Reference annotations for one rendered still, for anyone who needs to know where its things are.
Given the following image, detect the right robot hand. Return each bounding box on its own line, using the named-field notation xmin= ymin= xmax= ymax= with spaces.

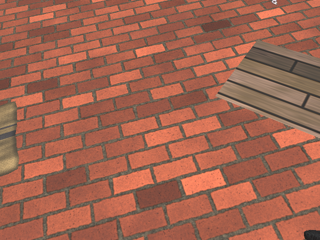
xmin=304 ymin=230 xmax=320 ymax=240

